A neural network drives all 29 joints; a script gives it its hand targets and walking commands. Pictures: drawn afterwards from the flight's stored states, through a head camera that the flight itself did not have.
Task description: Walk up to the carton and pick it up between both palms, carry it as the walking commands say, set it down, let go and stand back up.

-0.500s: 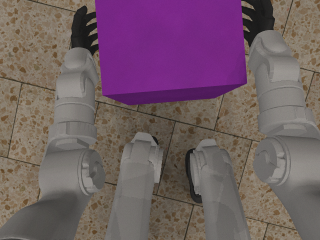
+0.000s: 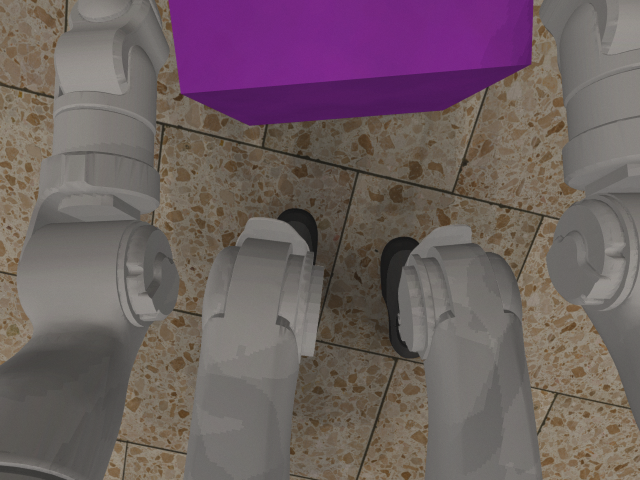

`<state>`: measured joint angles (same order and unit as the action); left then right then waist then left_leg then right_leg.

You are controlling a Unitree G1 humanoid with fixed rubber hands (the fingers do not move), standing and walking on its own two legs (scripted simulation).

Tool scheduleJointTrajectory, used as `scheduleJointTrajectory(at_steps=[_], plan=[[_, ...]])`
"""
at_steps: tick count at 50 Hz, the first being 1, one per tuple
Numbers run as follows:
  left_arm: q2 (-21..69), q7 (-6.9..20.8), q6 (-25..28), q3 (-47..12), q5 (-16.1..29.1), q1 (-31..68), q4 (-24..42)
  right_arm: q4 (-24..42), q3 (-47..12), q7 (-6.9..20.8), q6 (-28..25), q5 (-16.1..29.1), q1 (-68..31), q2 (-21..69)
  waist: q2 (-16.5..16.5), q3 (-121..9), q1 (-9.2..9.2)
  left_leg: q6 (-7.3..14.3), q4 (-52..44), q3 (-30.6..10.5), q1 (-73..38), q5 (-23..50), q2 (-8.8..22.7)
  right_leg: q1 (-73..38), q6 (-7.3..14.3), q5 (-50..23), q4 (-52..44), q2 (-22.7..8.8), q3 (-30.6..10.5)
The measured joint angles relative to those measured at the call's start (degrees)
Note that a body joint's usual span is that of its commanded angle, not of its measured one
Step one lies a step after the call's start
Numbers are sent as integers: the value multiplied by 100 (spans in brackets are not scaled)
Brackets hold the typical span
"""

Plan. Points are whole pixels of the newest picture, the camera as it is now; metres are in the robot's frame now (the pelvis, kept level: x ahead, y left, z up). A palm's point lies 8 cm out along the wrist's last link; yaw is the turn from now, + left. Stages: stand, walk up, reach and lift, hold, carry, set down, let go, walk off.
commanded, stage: set down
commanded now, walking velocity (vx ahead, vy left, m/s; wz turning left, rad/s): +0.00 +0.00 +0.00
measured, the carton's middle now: out of the picture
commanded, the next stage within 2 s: none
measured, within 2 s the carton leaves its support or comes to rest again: rests again in 1.72 s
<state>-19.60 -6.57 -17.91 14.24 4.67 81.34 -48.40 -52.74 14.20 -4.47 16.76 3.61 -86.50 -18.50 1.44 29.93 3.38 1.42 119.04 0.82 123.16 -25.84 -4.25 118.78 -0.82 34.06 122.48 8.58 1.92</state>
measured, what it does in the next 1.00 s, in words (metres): stands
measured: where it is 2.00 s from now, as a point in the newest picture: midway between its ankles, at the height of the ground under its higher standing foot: (347, 304)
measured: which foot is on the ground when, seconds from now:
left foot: down 0.00-1.00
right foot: down 0.00-1.00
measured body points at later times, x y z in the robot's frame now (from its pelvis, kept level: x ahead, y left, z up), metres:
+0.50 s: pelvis +0.00 -0.01 -0.02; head +0.37 +0.01 +0.23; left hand +0.55 +0.23 -0.19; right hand +0.59 -0.13 -0.18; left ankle +0.15 +0.10 -0.36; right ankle +0.12 -0.10 -0.36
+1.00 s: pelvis +0.01 +0.00 -0.03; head +0.37 +0.01 +0.24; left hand +0.55 +0.23 -0.19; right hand +0.59 -0.14 -0.18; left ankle +0.15 +0.10 -0.36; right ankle +0.12 -0.10 -0.36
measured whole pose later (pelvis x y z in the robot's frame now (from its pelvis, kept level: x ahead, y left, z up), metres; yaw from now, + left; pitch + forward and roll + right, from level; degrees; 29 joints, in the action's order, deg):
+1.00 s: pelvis +0.01 +0.00 -0.03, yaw +0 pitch +34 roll +0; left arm -19.5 -0.9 -11.9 19.1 2.3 78.6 -56.9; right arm -59.2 17.2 -0.6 12.1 -0.7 -84.5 -16.4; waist 1.5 21.0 3.3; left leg 2.0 123.6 2.8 129.8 -28.2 -1.3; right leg 126.9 1.2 35.0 127.5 7.4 2.5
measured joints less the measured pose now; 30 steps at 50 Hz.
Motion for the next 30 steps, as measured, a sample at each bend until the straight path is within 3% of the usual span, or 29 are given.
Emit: scheduleJointTrajectory(at_steps=[5, 12, 30], plan=[[-68, 5, 142, -88, 72, 97, -324, -369, -87, -11, -150, -15, -145, -38, 34, -5, 6, 44, 171, 74, 74, -87, 98, 111, 1, 46, 173, 34, -20], [-99, -6, 287, -156, 278, 39, -403, -326, -358, -78, -214, 259, -29, -90, -4, -4, 16, 40, 353, 119, 118, -166, 144, 186, 40, 105, 377, 26, -6], [-105, 254, 488, 99, 79, -39, -846, -698, -259, -14, -341, 7, -32, 53, 66, -457, 14, 10, 469, 162, 411, -183, 263, 570, 156, 43, 521, -9, 37]])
